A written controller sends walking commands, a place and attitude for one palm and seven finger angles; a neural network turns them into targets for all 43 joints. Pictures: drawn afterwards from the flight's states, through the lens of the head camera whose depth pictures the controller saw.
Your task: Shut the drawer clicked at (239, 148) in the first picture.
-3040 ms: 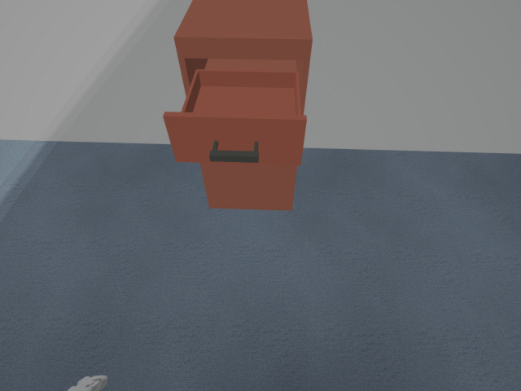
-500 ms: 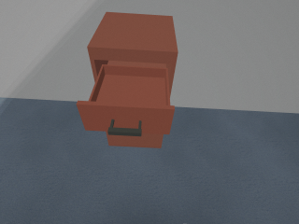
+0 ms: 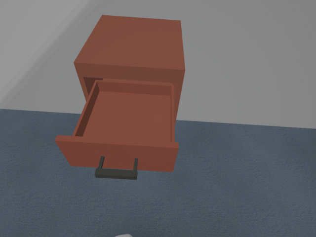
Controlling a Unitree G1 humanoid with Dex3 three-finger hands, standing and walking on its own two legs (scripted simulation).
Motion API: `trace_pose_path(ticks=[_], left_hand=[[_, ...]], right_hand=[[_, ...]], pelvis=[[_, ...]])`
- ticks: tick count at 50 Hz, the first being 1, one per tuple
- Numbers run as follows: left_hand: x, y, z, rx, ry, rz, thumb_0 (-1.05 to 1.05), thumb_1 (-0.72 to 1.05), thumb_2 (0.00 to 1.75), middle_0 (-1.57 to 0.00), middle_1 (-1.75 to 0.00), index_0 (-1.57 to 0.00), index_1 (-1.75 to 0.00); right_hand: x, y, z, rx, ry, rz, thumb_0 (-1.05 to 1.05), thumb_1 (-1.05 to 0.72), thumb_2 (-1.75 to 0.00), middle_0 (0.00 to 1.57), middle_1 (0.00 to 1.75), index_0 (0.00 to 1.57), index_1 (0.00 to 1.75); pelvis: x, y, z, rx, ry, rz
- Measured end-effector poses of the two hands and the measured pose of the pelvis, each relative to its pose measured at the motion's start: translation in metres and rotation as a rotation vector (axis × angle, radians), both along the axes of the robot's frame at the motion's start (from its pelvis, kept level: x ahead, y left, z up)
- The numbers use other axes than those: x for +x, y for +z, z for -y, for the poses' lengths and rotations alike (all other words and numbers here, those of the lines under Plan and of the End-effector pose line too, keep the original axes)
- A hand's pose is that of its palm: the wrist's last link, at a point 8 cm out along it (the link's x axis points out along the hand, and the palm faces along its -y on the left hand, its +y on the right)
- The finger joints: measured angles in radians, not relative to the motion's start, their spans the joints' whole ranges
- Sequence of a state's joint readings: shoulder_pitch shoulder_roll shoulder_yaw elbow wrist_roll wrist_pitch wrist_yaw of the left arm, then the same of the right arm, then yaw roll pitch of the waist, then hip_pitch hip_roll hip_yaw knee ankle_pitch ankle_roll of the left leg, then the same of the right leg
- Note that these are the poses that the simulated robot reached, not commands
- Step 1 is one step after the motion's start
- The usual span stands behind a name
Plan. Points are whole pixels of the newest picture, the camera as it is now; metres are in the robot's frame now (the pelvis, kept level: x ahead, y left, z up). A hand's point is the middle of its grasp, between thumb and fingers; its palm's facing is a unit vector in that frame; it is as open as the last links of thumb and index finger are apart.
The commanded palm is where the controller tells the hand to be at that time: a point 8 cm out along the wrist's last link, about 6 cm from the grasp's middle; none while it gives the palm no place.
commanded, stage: come to a stop and stand still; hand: left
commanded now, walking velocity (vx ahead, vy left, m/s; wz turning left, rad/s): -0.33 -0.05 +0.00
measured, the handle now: (117, 167) +0.33 +0.15 -0.09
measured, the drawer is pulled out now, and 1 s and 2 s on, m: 0.30 0.30 0.30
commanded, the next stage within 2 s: none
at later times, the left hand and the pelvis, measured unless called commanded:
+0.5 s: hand out of the picture +0.07 +0.17 -0.18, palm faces +0.01 -0.97 -0.25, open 7.4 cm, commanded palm none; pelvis +0.02 -0.02 -0.01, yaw -2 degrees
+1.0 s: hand out of the picture +0.03 +0.20 -0.18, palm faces +0.02 -0.97 -0.23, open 7.4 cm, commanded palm none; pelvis +0.01 +0.02 -0.01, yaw +0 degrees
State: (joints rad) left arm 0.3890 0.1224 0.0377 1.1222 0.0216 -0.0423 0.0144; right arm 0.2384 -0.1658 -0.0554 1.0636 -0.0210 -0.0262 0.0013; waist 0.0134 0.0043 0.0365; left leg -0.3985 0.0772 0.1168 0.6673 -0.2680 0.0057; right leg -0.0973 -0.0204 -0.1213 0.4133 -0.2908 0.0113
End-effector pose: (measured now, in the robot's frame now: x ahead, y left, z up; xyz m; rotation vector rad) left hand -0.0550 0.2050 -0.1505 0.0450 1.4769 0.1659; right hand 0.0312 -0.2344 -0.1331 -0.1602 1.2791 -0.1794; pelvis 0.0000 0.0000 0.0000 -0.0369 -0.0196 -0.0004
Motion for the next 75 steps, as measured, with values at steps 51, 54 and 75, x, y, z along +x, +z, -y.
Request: trace_pose_path(ticks=[51,54,75], left_hand=[[0.076,0.005,-0.050,0.111,-0.095,0.133,0.01,0.91,0.90,-0.20,-0.29,-0.20,-0.30],[0.074,0.008,-0.056,0.110,-0.106,0.121,0.00,0.91,0.90,-0.19,-0.29,-0.20,-0.30],[0.104,0.008,-0.039,0.085,-0.129,0.121,0.00,0.91,0.90,-0.19,-0.29,-0.20,-0.30]], right_hand=[[-0.007,-0.017,-0.026,0.027,0.024,-0.022,0.01,-0.94,-0.89,0.20,0.30,0.20,0.30],[0.000,-0.016,-0.030,0.030,0.024,-0.007,0.02,-0.95,-0.89,0.20,0.30,0.20,0.30],[0.011,-0.012,-0.024,0.027,-0.001,-0.033,0.00,-0.92,-0.89,0.20,0.30,0.20,0.30]], pelvis=[[0.007,-0.008,-0.020,0.032,-0.009,-0.002],[0.010,-0.007,-0.026,0.036,-0.022,-0.009],[0.030,-0.002,-0.018,0.048,-0.033,-0.004]])
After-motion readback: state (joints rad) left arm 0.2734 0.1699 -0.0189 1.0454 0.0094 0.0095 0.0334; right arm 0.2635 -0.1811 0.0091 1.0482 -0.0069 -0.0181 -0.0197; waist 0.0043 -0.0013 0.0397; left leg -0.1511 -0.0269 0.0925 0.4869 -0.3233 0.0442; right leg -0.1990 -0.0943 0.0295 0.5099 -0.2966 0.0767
